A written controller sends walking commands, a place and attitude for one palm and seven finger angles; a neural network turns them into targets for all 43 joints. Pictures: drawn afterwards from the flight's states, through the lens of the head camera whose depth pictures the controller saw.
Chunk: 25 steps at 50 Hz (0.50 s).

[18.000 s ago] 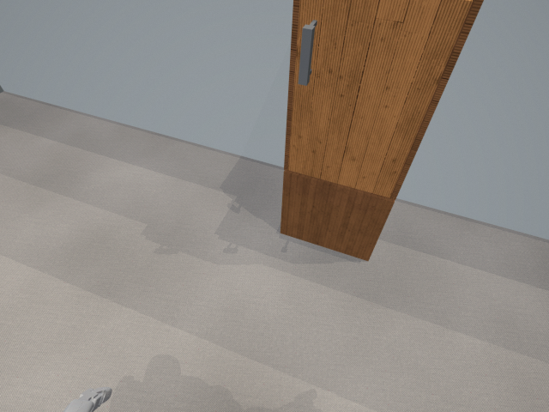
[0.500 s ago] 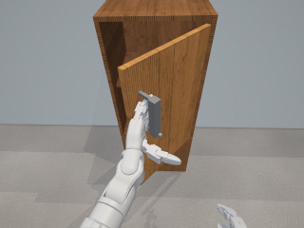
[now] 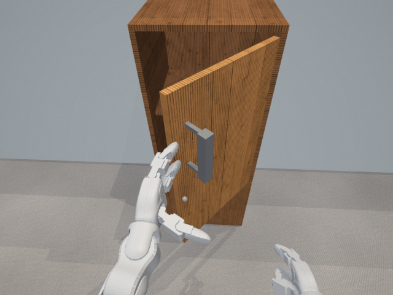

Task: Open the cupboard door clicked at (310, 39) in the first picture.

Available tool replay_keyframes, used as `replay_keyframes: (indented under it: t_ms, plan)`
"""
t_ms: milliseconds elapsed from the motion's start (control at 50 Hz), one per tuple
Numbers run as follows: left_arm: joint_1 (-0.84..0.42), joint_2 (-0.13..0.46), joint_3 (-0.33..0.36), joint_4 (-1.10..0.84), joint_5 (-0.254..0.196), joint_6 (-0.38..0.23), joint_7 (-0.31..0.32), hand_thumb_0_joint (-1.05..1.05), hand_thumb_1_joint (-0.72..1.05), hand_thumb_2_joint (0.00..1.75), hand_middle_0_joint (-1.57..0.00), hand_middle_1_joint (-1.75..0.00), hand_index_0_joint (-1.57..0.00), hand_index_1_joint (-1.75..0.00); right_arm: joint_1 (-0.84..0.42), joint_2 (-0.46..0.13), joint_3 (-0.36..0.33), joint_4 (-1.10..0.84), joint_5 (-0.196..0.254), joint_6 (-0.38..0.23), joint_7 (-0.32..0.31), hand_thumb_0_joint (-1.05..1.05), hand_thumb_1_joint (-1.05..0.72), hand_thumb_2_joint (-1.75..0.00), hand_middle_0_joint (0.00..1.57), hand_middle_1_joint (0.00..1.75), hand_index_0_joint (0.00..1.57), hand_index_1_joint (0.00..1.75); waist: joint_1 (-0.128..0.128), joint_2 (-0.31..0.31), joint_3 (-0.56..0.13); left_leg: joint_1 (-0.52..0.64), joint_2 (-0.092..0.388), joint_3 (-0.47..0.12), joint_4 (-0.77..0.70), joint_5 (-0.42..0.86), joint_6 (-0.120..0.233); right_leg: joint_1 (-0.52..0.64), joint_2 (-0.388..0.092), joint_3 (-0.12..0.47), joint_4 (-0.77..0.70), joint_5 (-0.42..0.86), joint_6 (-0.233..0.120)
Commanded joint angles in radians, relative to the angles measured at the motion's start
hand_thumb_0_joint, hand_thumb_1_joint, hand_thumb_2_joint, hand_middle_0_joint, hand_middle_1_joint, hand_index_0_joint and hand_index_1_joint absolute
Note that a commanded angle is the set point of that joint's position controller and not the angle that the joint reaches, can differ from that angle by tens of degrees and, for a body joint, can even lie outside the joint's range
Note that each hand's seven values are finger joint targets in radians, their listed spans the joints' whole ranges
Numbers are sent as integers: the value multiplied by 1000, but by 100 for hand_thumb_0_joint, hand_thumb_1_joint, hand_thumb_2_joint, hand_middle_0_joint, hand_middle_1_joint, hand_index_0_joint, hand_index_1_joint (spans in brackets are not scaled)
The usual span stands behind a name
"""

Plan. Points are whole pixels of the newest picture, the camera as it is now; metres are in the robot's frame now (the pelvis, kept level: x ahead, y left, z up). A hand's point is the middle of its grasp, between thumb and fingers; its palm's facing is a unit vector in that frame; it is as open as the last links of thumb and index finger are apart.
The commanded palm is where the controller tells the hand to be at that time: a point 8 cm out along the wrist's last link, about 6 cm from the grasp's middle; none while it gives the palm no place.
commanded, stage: slide the hand sideways off the handle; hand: left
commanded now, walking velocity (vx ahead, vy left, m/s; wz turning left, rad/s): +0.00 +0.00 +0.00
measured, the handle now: (197, 152) +0.39 +0.03 +0.11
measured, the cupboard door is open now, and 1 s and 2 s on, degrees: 48 48 48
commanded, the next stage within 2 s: draw the hand back to the body in 0.30 s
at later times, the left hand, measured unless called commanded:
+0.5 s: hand (170, 212) +0.24 +0.07 +0.11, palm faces -0.05 -1.00 -0.01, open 16.3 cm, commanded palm +0.21 +0.13 +0.11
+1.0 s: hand (109, 214) +0.22 +0.16 +0.13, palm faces +0.10 -0.98 -0.17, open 15.7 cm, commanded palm +0.18 +0.21 +0.14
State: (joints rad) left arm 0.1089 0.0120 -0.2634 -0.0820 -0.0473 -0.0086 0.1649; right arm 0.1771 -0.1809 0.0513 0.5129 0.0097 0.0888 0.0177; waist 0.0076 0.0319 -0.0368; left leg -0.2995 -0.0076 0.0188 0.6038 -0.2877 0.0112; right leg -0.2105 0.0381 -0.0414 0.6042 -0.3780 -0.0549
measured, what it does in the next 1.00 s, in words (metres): stands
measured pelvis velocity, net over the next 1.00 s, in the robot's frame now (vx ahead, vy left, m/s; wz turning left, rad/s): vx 0.01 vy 0.00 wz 0.01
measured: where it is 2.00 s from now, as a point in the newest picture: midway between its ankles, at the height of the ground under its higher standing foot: outside the picture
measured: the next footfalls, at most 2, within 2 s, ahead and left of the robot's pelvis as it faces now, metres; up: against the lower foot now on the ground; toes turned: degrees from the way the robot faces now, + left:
none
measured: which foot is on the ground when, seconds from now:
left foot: down 0.00-1.00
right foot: down 0.00-1.00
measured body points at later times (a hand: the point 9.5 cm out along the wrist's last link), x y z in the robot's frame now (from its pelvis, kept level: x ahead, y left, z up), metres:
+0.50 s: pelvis +0.00 -0.01 +0.00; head -0.01 -0.04 +0.44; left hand +0.23 +0.12 +0.11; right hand +0.19 -0.22 -0.08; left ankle +0.02 +0.11 -0.73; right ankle -0.03 -0.08 -0.73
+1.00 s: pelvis +0.01 +0.00 +0.01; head -0.01 -0.02 +0.46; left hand +0.21 +0.21 +0.14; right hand +0.21 -0.21 -0.06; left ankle +0.02 +0.11 -0.73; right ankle -0.03 -0.08 -0.73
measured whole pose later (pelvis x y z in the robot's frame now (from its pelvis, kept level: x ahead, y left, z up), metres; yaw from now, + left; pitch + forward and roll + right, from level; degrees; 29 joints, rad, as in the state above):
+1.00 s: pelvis +0.01 +0.00 +0.01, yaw +1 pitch -2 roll +0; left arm 0.41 0.24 0.06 -0.37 -0.14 -0.01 -0.02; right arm 0.19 -0.23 0.06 0.56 0.01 -0.09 -0.07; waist 0.03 0.05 -0.02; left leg -0.24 0.00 0.00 0.55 -0.27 0.00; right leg -0.13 0.05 -0.06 0.51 -0.34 -0.06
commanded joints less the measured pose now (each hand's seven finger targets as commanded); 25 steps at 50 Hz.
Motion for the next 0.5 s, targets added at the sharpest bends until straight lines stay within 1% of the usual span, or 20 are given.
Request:
replay_keyframes:
  t_ms: [0,40,60,80,120,140,160,180,200,220,240,300,340,360,380,400,420,440,460,480]
  plan:
    - [-169,-9,22,-292,-1,-59,-23,0,-50,30,-15,-30,-15,-30,-145,-87,-31,-179,4,-53,-9,0,-90,-90,20,30,20,30,0,-74,-125,152,1,-23,-41,188,26,-75,-24,29,-113,342,35]
    - [-159,-9,19,-334,-4,-63,-29,0,-50,30,-15,-30,-15,-30,-146,-87,-32,-181,3,-61,-11,0,-90,-90,20,30,20,30,-2,-45,-130,157,3,-28,-37,193,23,-84,-21,24,-102,336,32]
    - [-127,-12,14,-353,-8,-67,-34,0,-50,30,-15,-30,-15,-30,-140,-86,-32,-185,2,-66,-10,0,-90,-90,20,30,20,30,-2,-55,-143,160,3,-31,-35,201,24,-79,-20,20,-95,347,33]
    - [-91,0,24,-366,-10,-70,-39,0,-50,30,-15,-30,-15,-30,-140,-89,-34,-187,3,-69,-8,0,-90,-90,20,30,20,30,4,-46,-149,160,5,-30,-31,211,23,-74,-20,21,-92,353,31]
    - [-67,-4,16,-381,-17,-69,-53,0,-50,30,-15,-30,-15,-30,-133,-89,-31,-190,2,-77,-9,0,-90,-90,20,30,20,30,-1,-62,-151,153,4,-32,-29,212,24,-75,-21,18,-83,376,37]
    - [-59,26,45,-387,-21,-71,-57,0,-50,30,-15,-30,-15,-30,-130,-93,-32,-188,2,-81,-12,0,-90,-90,20,30,20,30,-3,-81,-147,144,3,-33,-25,204,25,-78,-22,20,-85,374,39]
    - [-35,36,58,-380,-19,-70,-63,0,-50,30,-15,-30,-15,-30,-128,-94,-32,-186,1,-83,-15,0,-90,-90,20,30,20,30,0,-91,-145,140,2,-32,-24,204,25,-75,-23,24,-85,384,41]
    - [-1,45,68,-380,-21,-68,-69,0,-50,30,-15,-30,-15,-30,-126,-95,-32,-188,0,-84,-16,0,-90,-90,20,30,20,30,4,-95,-138,135,0,-30,-24,202,26,-71,-25,25,-88,384,43]
    - [4,59,79,-383,-18,-68,-72,0,-50,30,-15,-30,-15,-30,-130,-96,-31,-188,1,-85,-18,0,-90,-90,20,30,20,30,2,-90,-122,124,0,-28,-24,196,26,-78,-27,27,-87,379,43]
    - [14,51,73,-398,-20,-67,-78,0,-50,30,-15,-30,-15,-30,-131,-95,-30,-193,-1,-89,-18,0,-90,-90,20,30,20,30,5,-74,-135,129,-4,-26,-21,193,26,-77,-29,31,-86,382,45]
    - [31,57,80,-403,-23,-66,-83,0,-50,30,-15,-30,-15,-30,-128,-94,-28,-195,0,-93,-19,0,-90,-90,20,30,20,30,4,-90,-129,124,-3,-28,-20,191,27,-78,-30,30,-86,389,47]
    - [-11,53,69,-431,-32,-72,-95,0,-50,30,-15,-30,-15,-30,-131,-97,-28,-194,2,-109,-24,0,-90,-90,20,30,20,30,-6,-58,-118,121,-5,-29,-12,174,26,-96,-31,34,-88,357,48]
    - [-2,41,59,-438,-33,-80,-96,0,-50,30,-15,-30,-15,-30,-122,-97,-30,-190,2,-122,-25,0,-90,-90,20,30,20,30,-8,-47,-129,128,-4,-34,-7,182,26,-105,-28,29,-79,352,44]
    - [-9,29,45,-443,-37,-83,-99,0,-50,30,-15,-30,-15,-30,-118,-97,-29,-191,1,-129,-26,0,-90,-90,20,30,20,30,-14,-54,-127,125,-5,-35,0,177,27,-112,-32,31,-81,360,50]
    - [-13,50,63,-422,-40,-84,-99,0,-50,30,-15,-30,-15,-30,-113,-100,-28,-182,2,-134,-27,0,-90,-90,20,30,20,30,-15,-66,-111,115,-5,-38,1,163,26,-116,-32,34,-89,340,50]
    - [-14,89,108,-427,-46,-88,-98,0,-50,30,-15,-30,-15,-30,-115,-104,-29,-180,1,-139,-31,0,-90,-90,20,30,20,30,-8,-82,-118,106,-7,-38,-1,151,27,-108,-35,42,-93,334,52]
    - [2,111,136,-431,-47,-91,-100,0,-50,30,-15,-30,-15,-30,-120,-103,-29,-178,-1,-143,-34,0,-90,-90,20,30,20,30,2,-79,-137,107,-10,-35,-1,153,27,-92,-40,53,-96,347,55]
    - [31,128,160,-434,-48,-93,-103,0,-50,30,-15,-30,-15,-30,-119,-102,-29,-179,0,-145,-36,0,-90,-90,20,30,20,30,13,-84,-153,105,-12,-30,-1,160,26,-71,-43,59,-97,366,56]
    - [50,129,169,-434,-52,-89,-108,0,-50,30,-15,-30,-15,-30,-121,-99,-26,-182,-1,-146,-38,0,-90,-90,20,30,20,30,19,-91,-157,105,-13,-26,-4,167,28,-60,-45,60,-99,389,61]
    - [67,171,216,-417,-54,-84,-109,0,-50,30,-15,-30,-15,-30,-118,-103,-27,-174,2,-145,-40,0,-90,-90,20,30,20,30,26,-92,-155,99,-13,-24,-6,170,26,-45,-47,65,-107,390,59]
